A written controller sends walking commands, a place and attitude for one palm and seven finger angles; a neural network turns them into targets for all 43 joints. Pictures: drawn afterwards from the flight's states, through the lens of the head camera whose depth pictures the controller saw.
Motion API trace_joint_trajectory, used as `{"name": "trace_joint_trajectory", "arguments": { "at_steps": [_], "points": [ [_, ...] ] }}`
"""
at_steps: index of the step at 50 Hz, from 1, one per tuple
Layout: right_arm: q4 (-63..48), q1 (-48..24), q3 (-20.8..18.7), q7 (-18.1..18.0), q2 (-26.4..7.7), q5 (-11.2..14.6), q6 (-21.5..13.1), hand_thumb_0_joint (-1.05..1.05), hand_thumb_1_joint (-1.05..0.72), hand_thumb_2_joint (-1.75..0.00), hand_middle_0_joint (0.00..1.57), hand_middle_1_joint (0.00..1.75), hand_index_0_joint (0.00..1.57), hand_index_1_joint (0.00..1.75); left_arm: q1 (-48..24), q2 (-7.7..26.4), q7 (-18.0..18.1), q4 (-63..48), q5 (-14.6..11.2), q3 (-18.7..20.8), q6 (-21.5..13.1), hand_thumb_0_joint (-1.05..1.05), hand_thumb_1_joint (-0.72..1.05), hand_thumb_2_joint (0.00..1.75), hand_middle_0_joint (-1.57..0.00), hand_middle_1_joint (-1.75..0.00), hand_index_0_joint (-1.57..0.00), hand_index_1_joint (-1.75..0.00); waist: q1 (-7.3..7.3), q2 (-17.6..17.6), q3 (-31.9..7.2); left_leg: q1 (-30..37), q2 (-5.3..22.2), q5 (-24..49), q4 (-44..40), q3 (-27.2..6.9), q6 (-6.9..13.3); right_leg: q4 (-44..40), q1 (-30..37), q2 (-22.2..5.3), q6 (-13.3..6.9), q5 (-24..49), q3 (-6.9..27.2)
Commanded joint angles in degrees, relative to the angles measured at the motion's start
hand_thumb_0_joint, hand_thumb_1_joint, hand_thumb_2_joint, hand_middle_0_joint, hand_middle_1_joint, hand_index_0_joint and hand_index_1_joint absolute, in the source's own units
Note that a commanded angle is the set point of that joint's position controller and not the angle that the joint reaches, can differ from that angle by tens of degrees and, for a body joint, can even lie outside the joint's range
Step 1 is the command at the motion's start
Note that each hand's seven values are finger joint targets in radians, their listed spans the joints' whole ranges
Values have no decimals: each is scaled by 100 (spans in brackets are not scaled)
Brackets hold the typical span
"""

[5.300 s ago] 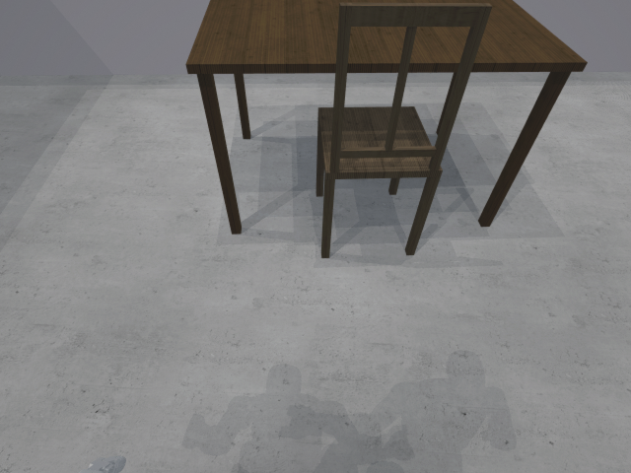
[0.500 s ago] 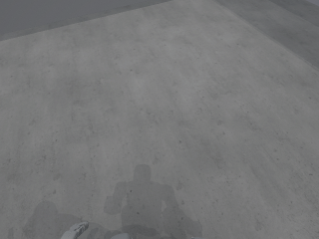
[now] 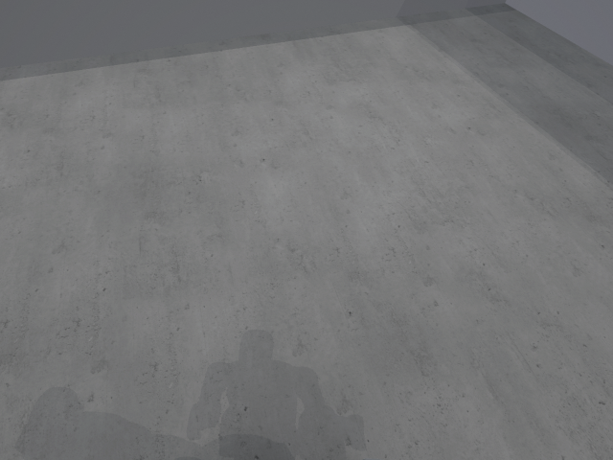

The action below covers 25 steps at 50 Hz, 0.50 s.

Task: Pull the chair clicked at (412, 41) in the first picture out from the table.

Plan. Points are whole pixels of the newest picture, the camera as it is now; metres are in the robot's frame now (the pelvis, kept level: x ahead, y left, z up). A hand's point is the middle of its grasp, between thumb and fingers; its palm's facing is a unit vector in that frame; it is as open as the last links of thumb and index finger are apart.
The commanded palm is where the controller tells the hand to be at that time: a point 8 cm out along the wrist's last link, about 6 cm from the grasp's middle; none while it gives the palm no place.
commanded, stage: turn to face it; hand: left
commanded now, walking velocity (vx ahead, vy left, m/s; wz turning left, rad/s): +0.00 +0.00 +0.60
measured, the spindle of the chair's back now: out of the picture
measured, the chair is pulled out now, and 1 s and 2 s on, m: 0.00 0.00 0.00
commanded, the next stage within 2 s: none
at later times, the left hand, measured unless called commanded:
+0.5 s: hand out of the picture +0.00 +0.15 -0.15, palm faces +0.34 -0.90 -0.26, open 7.4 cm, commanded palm none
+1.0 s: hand out of the picture -0.05 +0.19 -0.15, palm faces +0.60 -0.75 -0.28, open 7.4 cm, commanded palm none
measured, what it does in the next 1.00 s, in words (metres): steps on the spot, turning left: right foot, then left foot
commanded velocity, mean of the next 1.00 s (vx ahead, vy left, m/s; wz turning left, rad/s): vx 0.00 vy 0.00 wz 0.60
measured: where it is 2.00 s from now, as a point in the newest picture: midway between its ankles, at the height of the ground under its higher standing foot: outside the picture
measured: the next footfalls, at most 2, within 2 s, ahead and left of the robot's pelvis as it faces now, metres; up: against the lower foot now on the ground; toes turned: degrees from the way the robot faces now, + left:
right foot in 0.24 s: +0.06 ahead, -0.16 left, +0.00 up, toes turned +7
left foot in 0.64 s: -0.05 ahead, +0.08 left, +0.00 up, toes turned +32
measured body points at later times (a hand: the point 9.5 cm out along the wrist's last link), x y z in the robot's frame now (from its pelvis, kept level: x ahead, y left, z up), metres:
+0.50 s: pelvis -0.01 -0.06 +0.00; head +0.03 -0.06 +0.45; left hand -0.02 +0.20 -0.13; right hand +0.16 -0.29 -0.14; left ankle -0.06 +0.08 -0.67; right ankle +0.02 -0.17 -0.74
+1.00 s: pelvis -0.01 -0.05 +0.00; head +0.03 -0.03 +0.44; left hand -0.08 +0.23 -0.13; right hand +0.21 -0.20 -0.15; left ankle -0.08 +0.06 -0.74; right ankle +0.07 -0.15 -0.72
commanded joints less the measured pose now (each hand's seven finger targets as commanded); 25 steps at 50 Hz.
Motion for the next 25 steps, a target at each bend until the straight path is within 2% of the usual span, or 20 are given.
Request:
{"name": "trace_joint_trajectory", "arguments": {
  "at_steps": [1, 3, 6, 8, 9, 10, 11, 12, 13, 14, 15, 16, 18, 21, 23, 25],
  "points": [
    [-419, 253, -353, -37, -1265, 13, -40, 0, -90, -90, 20, 30, 20, 30, 21, 389, 44, -557, -4, 117, -60, 0, 90, 90, -20, -30, -20, -30, -105, 810, -766, 751, 1387, 780, -1203, -1824, 718, -279, -289, -79, 59, 192, 124],
    [-462, 241, -406, -20, -1304, -4, -14, 0, -90, -90, 20, 30, 20, 30, -46, 365, 54, -660, -9, 128, -55, 0, 90, 90, -20, -30, -20, -30, -130, 890, -728, 668, 1355, 662, -1177, -1979, 730, -646, -208, -28, 60, 209, 114],
    [-574, 123, -474, 13, -1405, -16, 37, 0, -90, -90, 20, 30, 20, 30, 48, 384, 62, -766, -29, 133, -73, 0, 90, 90, -20, -30, -20, -30, -95, 1069, -761, 395, 1221, 706, -1045, -2138, 659, -1336, 276, 121, 34, 316, 37],
    [-656, -11, -517, 35, -1433, -4, 75, 0, -90, -90, 20, 30, 20, 30, 327, 452, 73, -752, -48, 152, -84, 0, 90, 90, -20, -30, -20, -30, 40, 1100, -820, 118, 1038, 518, -908, -2195, 531, -2084, 825, 229, 5, 691, -17],
    [-722, -133, -530, 48, -1395, 22, 91, 0, -90, -90, 20, 30, 20, 30, 585, 518, 87, -721, -52, 173, -108, 0, 90, 90, -20, -30, -20, -30, 182, 989, -859, -167, 885, 285, -706, -2109, 379, -2807, 1332, 195, -19, 1123, -48],
    [-792, -185, -522, 77, -1237, 64, 111, 0, -90, -90, 20, 30, 20, 30, 810, 772, 111, -699, -14, 220, -155, 0, 90, 90, -20, -30, -20, -30, 306, 510, -858, -761, 562, -213, -197, -1862, 88, -3700, 2027, -167, -119, 1304, 253],
    [-913, -45, -463, 102, -772, 100, 124, 0, -90, -90, 20, 30, 20, 30, 808, 1351, 157, -786, 95, 330, -211, 0, 90, 90, -20, -30, -20, -30, 315, -1156, -728, -1906, -230, -1448, 1259, -823, -431, -4588, 2497, -1787, -649, 533, 1921],
    [-1024, -148, -468, 98, -858, 28, 111, 0, -90, -90, 20, 30, 20, 30, 454, 1643, 155, -962, 66, 289, -154, 0, 90, 90, -20, -30, -20, -30, 285, -1512, -534, -1924, -263, -2224, 2626, -477, -537, -4700, 1535, -2724, -1127, 656, 2391],
    [-972, -276, -495, 110, -990, -10, 171, 0, -90, -90, 20, 30, 20, 30, 175, 1395, 173, -1045, 42, 294, -183, 0, 90, 90, -20, -30, -20, -30, 173, -1244, -357, -1766, -44, -2001, 3343, -675, -486, -4634, 1025, -2433, -1122, 842, 2090],
    [-840, -190, -494, 145, -957, -2, 207, 0, -90, -90, 20, 30, 20, 30, -105, 1246, 152, -1065, 40, 219, -200, 0, 90, 90, -20, -30, -20, -30, -5, -997, -150, -1744, 72, -1653, 3830, -579, -525, -4477, 820, -2082, -999, 1171, 1548],
    [-761, -66, -482, 178, -940, 9, 232, 0, -90, -90, 20, 30, 20, 30, -330, 1050, 159, -1115, 41, 172, -195, 0, 90, 90, -20, -30, -20, -30, -137, -742, -16, -1632, 196, -1360, 4054, -476, -565, -4305, 661, -1875, -938, 1575, 1037],
    [-682, 17, -457, 204, -877, 9, 240, 0, -90, -90, 20, 30, 20, 30, -376, 959, 142, -1116, 55, 114, -223, 0, 90, 90, -20, -30, -20, -30, -195, -730, 74, -1570, 225, -1114, 4148, -326, -632, -4135, 699, -1653, -866, 2059, 542],
    [-698, -65, -414, 218, -863, 24, 251, 0, -90, -90, 20, 30, 20, 30, -89, 992, 142, -1055, 68, 105, -236, 0, 90, 90, -20, -30, -20, -30, -58, -816, -73, -1447, 243, -1119, 3875, -137, -718, -3986, 1013, -1638, -884, 2528, 221],
    [-839, -514, -369, 236, -819, 35, 260, 0, -90, -90, 20, 30, 20, 30, 328, 1164, 132, -915, 90, 139, -210, 0, 90, 90, -20, -30, -20, -30, 187, -829, -93, -1289, 243, -1345, 3129, 65, -757, -3892, 1337, -1774, -949, 2846, 94],
    [-918, -734, -324, 244, -818, 51, 239, 0, -90, -90, 20, 30, 20, 30, 470, 1291, 123, -873, 100, 161, -195, 0, 90, 90, -20, -30, -20, -30, 287, -930, -190, -1105, 231, -1476, 2595, 174, -747, -3780, 1507, -1870, -998, 3138, 12],
    [-1000, -895, -279, 247, -810, 76, 197, 0, -90, -90, 20, 30, 20, 30, 588, 1364, 109, -810, 112, 187, -189, 0, 90, 90, -20, -30, -20, -30, 378, -1080, -337, -890, 187, -1628, 1973, 296, -714, -3555, 1788, -1928, -1001, 3735, -69]
  ]
}}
